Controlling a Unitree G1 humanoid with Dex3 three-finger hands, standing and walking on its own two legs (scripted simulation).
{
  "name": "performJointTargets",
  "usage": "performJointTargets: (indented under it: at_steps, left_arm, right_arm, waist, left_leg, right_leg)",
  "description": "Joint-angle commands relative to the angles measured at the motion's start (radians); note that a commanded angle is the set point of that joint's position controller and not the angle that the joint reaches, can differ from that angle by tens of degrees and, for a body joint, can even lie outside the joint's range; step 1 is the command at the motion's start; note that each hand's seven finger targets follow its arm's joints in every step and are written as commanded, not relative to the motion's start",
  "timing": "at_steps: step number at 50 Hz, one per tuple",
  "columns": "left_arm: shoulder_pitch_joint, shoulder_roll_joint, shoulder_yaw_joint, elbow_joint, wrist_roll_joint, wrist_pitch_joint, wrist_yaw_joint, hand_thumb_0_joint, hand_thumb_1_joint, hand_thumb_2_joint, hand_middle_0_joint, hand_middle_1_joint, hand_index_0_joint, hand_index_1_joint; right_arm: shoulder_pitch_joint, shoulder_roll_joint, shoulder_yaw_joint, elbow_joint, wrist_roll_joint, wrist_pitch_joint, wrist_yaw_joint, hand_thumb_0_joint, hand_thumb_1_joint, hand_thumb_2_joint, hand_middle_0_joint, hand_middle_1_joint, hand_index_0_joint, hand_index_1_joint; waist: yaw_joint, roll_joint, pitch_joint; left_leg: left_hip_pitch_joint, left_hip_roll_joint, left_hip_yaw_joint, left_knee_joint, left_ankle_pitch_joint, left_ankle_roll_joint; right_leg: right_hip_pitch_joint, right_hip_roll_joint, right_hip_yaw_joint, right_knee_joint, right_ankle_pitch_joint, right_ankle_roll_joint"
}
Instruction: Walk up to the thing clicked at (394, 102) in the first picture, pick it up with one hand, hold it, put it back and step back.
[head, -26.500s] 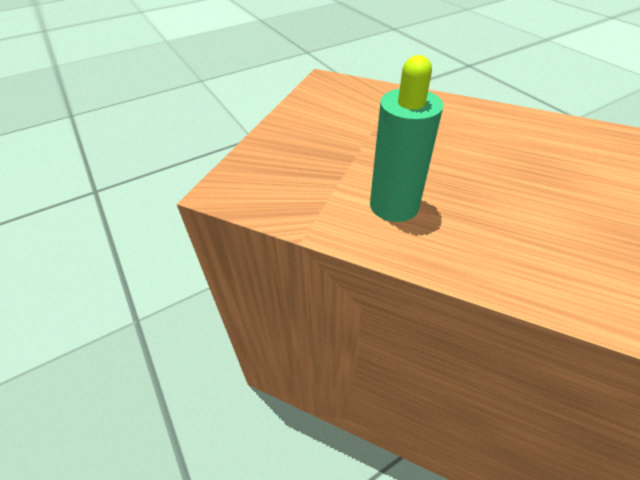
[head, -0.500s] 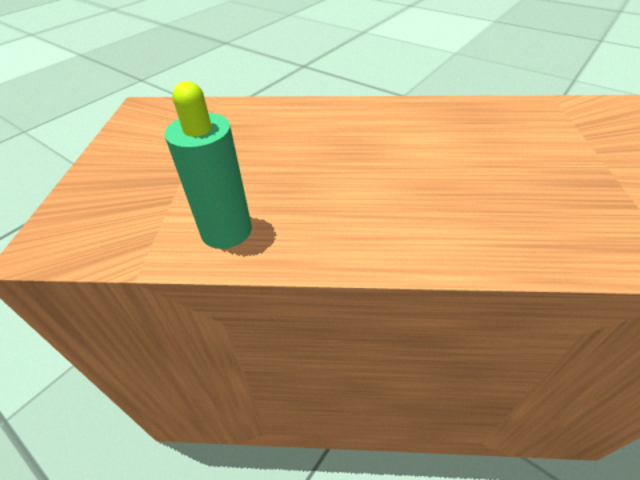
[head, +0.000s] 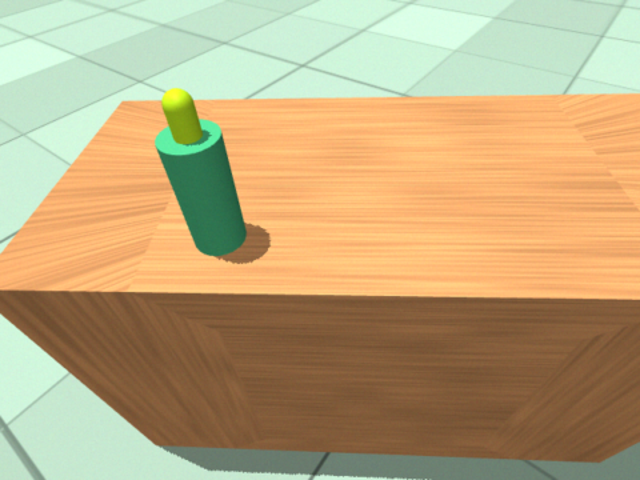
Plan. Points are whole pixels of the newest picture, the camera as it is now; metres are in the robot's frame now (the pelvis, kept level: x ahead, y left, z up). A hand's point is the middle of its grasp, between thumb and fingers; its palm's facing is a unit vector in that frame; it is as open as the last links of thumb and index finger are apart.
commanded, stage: home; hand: left
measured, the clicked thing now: (201, 175) +0.49 +0.18 +0.14
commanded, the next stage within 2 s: stand in 0.08 s
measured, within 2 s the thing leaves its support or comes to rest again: neither
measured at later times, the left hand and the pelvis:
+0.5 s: hand out of the picture +0.08 +0.25 -0.15, palm faces -0.03 -0.93 -0.36, open 12.9 cm; pelvis +0.01 +0.00 +0.00, yaw +0 degrees
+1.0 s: hand out of the picture +0.08 +0.26 -0.15, palm faces -0.02 -0.93 -0.36, open 7.4 cm; pelvis +0.01 +0.00 +0.00, yaw +0 degrees
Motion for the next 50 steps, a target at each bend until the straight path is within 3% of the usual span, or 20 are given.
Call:
performJointTargets:
  at_steps: [1,9,11,12,13,20,23,28,43,50]
  left_arm:
    - [-0.036,0.223,0.045,-0.060,0.003,-0.018,0.011,0.000,-0.611,0.019,-0.043,-0.042,-0.042,-0.042]
    - [-0.040,0.227,0.046,-0.066,0.002,-0.018,0.012,0.000,-0.611,0.003,-0.040,-0.037,-0.039,-0.038]
    - [-0.033,0.224,0.043,-0.064,0.001,-0.019,0.012,0.000,-0.451,0.163,-0.200,-0.197,-0.199,-0.198]
    - [-0.036,0.225,0.044,-0.063,0.001,-0.019,0.013,0.000,-0.371,0.243,-0.200,-0.277,-0.200,-0.278]
    - [-0.028,0.217,0.042,-0.063,0.002,-0.019,0.011,0.000,-0.291,0.323,-0.200,-0.300,-0.200,-0.301]
    - [-0.032,0.222,0.045,-0.066,0.001,-0.019,0.010,0.000,0.269,0.883,-0.200,-0.300,-0.200,-0.301]
    - [-0.035,0.223,0.045,-0.068,0.000,-0.019,0.011,0.000,0.509,0.900,-0.200,-0.300,-0.200,-0.301]
    - [-0.027,0.221,0.044,-0.066,0.000,-0.017,0.012,0.000,0.900,0.900,-0.200,-0.300,-0.200,-0.301]
    - [-0.022,0.223,0.047,-0.072,0.002,-0.016,0.009,0.000,0.900,0.900,-0.200,-0.300,-0.200,-0.301]
    - [-0.024,0.223,0.048,-0.077,0.001,-0.013,0.008,0.000,0.900,0.900,-0.200,-0.300,-0.200,-0.301]
  right_arm:
    - [-0.027,-0.206,-0.037,-0.054,0.000,-0.025,-0.014,0.000,-0.896,-0.902,0.201,0.301,0.201,0.301]
    - [-0.029,-0.208,-0.039,-0.054,0.000,-0.023,-0.015,0.000,-0.896,-0.902,0.201,0.301,0.201,0.301]
    - [-0.028,-0.206,-0.037,-0.053,0.002,-0.022,-0.014,0.000,-0.900,-0.900,0.200,0.300,0.200,0.300]
    - [-0.030,-0.204,-0.037,-0.051,0.003,-0.021,-0.014,0.000,-0.900,-0.900,0.200,0.300,0.200,0.300]
    - [-0.022,-0.209,-0.036,-0.051,0.001,-0.021,-0.014,0.000,-0.900,-0.900,0.200,0.300,0.200,0.300]
    - [-0.021,-0.207,-0.037,-0.052,0.000,-0.021,-0.012,0.000,-0.900,-0.900,0.200,0.300,0.200,0.300]
    - [-0.020,-0.207,-0.036,-0.055,0.001,-0.024,-0.014,0.000,-0.900,-0.900,0.200,0.300,0.200,0.300]
    - [-0.025,-0.206,-0.036,-0.053,0.003,-0.024,-0.017,0.000,-0.900,-0.900,0.200,0.300,0.200,0.300]
    - [-0.027,-0.210,-0.040,-0.059,0.003,-0.025,-0.017,0.000,-0.900,-0.900,0.200,0.300,0.200,0.300]
    - [-0.025,-0.204,-0.037,-0.058,0.001,-0.026,-0.015,0.000,-0.900,-0.900,0.200,0.300,0.200,0.300]
  waist:
    - [-0.002,-0.030,-0.055]
    - [-0.004,-0.027,-0.078]
    - [-0.002,-0.033,-0.065]
    - [-0.004,-0.040,-0.063]
    - [-0.004,-0.021,-0.053]
    - [-0.003,-0.028,-0.051]
    - [-0.005,-0.022,-0.077]
    - [-0.003,-0.018,-0.074]
    - [-0.002,-0.021,-0.077]
    - [-0.003,-0.017,-0.060]
  left_leg:
    - [-0.010,0.092,-0.067,-0.066,0.073,0.043]
    - [0.010,0.097,-0.063,-0.053,0.116,0.041]
    - [0.004,0.095,-0.065,-0.056,0.113,0.041]
    - [0.012,0.096,-0.064,-0.054,0.113,0.041]
    - [-0.001,0.090,-0.057,-0.057,0.072,0.041]
    - [-0.007,0.093,-0.060,-0.059,0.074,0.044]
    - [0.011,0.098,-0.058,-0.051,0.156,0.039]
    - [0.023,0.100,-0.056,-0.052,0.171,0.041]
    - [0.046,0.103,-0.048,-0.050,0.180,0.041]
    - [0.026,0.099,-0.047,-0.070,0.116,0.041]
  right_leg:
    - [0.017,-0.087,0.062,-0.066,0.094,-0.047]
    - [0.025,-0.090,0.062,-0.061,0.131,-0.051]
    - [0.019,-0.087,0.059,-0.067,0.126,-0.047]
    - [0.016,-0.088,0.064,-0.069,0.124,-0.049]
    - [0.006,-0.088,0.065,-0.079,0.099,-0.045]
    - [0.010,-0.087,0.066,-0.077,0.080,-0.049]
    - [0.033,-0.090,0.063,-0.059,0.173,-0.050]
    - [0.032,-0.087,0.054,-0.055,0.185,-0.049]
    - [0.028,-0.090,0.059,-0.058,0.194,-0.048]
    - [0.014,-0.086,0.062,-0.065,0.139,-0.051]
